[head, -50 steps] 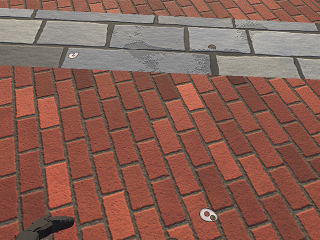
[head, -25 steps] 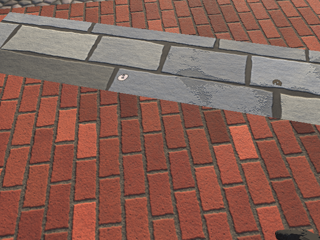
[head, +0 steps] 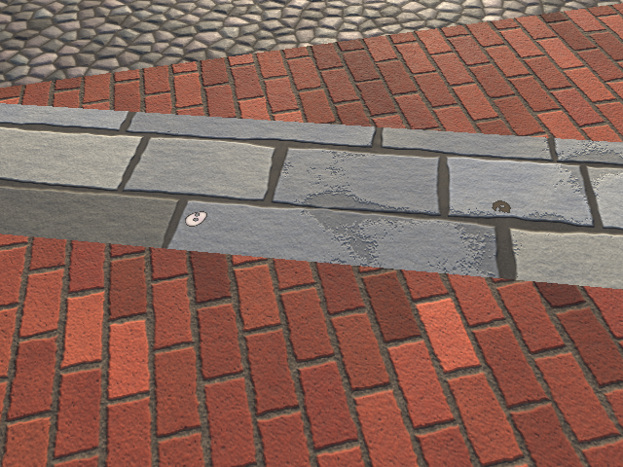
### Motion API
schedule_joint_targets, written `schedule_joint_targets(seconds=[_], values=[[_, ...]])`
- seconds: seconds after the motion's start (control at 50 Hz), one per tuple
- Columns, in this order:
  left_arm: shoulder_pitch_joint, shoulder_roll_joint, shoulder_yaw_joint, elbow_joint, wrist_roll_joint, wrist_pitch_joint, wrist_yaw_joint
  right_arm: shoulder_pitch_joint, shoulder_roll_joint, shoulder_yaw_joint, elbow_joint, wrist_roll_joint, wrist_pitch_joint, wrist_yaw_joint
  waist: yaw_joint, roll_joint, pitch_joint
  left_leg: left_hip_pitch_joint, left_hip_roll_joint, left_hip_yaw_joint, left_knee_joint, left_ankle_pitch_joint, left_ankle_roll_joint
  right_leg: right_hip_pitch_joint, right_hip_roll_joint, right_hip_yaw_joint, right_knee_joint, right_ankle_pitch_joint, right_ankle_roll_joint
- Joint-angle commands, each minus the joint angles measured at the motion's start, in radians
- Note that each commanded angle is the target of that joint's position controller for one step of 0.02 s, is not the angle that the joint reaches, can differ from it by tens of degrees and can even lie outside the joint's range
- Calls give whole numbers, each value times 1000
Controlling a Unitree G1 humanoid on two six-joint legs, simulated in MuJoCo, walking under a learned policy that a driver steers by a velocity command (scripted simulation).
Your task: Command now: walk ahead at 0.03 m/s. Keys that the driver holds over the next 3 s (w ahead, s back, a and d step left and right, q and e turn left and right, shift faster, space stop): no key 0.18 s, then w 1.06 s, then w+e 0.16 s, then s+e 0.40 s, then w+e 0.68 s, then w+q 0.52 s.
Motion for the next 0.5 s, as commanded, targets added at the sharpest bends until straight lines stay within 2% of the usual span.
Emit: schedule_joint_targets(seconds=[0.02, 0.18, 0.2, 0.24, 0.26, 0.28, 0.3, 0.32, 0.34, 0.36, 0.38, 0.4, 0.42, 0.44, 0.46, 0.48, 0.5], values=[[11, 122, 23, -32, -8, -27, 1, -25, -102, -27, -25, 6, -12, -5, 3, -58, -35, 114, 47, -56, -44, 118, 28, -63, -37, 41, -134, 110, -23], [15, 114, 18, 7, -13, -18, 0, -21, -115, -33, 66, 15, 6, -15, 7, -14, -45, 158, 52, -55, -33, 240, 18, -11, -22, 22, -127, 254, -34], [34, 107, 17, 23, -14, -16, -1, -5, -106, -31, 86, 16, 10, -16, 8, -19, -65, 167, 37, -37, -29, 152, 18, 3, -15, 15, -141, 166, -39], [36, 138, 29, 34, -25, -8, 0, -5, -110, -36, 104, 24, 14, -17, 10, -69, -10, 94, -18, 21, 31, -161, 20, -24, -31, 61, -187, -137, -89], [44, 155, 35, 34, -29, -8, 2, -25, -109, -36, 100, 24, 8, -15, 18, -107, 40, 10, -33, 39, 75, -260, 20, -29, -76, 133, -236, -293, -127], [70, 177, 42, 38, -35, -13, 3, -57, -105, -36, 87, 27, -6, -10, 34, -147, 88, -84, -34, 55, 141, -270, 22, -8, -153, 241, -301, -407, -173], [79, 203, 52, 44, -42, -21, 5, -84, -100, -34, 73, 34, -25, -3, 38, -182, 136, -162, -15, 53, 191, -242, 34, 14, -236, 349, -353, -447, -220], [86, 208, 57, 50, -44, -33, 7, -107, -93, -32, 64, 37, -44, 4, 41, -188, 170, -197, 19, 26, 215, -229, 47, 15, -282, 405, -371, -403, -248], [75, 201, 58, 50, -41, -43, 7, -105, -94, -33, 64, 42, -61, 12, 30, -185, 177, -212, 38, 14, 199, -241, 61, 39, -291, 398, -360, -313, -250], [52, 192, 58, 45, -43, -48, 4, -80, -92, -34, 75, 46, -74, 20, 9, -180, 164, -167, 43, 21, 129, -241, 72, 46, -273, 351, -333, -231, -233], [11, 187, 58, 36, -48, -47, -1, -9, -95, -39, 108, 49, -81, 26, -32, -164, 135, -24, 28, 41, 14, -174, 80, -2, -230, 276, -296, -165, -200], [-25, 178, 57, 22, -48, -46, -4, 95, -117, -52, 160, 47, -81, 26, -74, -140, 89, 167, 2, 45, -34, -85, 76, -87, -169, 194, -231, -76, -165], [-71, 140, 45, -2, -44, -52, -7, 204, -175, -73, 192, 42, -81, 22, -118, -31, 50, 307, 83, -110, -110, -119, 109, -189, -79, 73, -35, 60, -108], [-86, 81, 31, -45, -34, -67, -4, 325, -285, -103, 219, 47, -81, 24, -142, 250, -12, 477, 277, -479, -245, -188, 232, -378, 65, -75, 305, -25, -26], [-98, 107, 38, -54, -47, -82, -1, 333, -234, -80, 213, 30, -92, 30, -144, 234, -32, 520, 384, -687, -313, -167, 311, -509, 78, 33, 535, -257, -23], [-75, 126, 45, -47, -71, -94, -10, 264, -173, -59, 195, 24, -105, 28, -97, 137, 16, 500, 381, -600, -289, -131, 295, -576, 20, 89, 641, -219, -52], [-66, 120, 44, -35, -75, -102, -18, 220, -145, -50, 175, 23, -112, 29, -73, 96, 21, 483, 338, -495, -290, -112, 258, -591, -19, 87, 651, -131, -77]])
Next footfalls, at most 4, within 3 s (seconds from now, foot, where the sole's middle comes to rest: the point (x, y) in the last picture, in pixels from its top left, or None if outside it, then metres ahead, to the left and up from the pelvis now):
0.88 right None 0.46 -0.13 -0.77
1.42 left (289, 361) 0.77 0.11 -0.77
1.86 right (389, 357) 0.78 -0.13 -0.77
2.30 left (312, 299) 0.95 0.05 -0.77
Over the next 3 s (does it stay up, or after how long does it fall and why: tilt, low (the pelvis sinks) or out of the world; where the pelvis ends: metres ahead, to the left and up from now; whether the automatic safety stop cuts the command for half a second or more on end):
stays up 1.06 -0.25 0.01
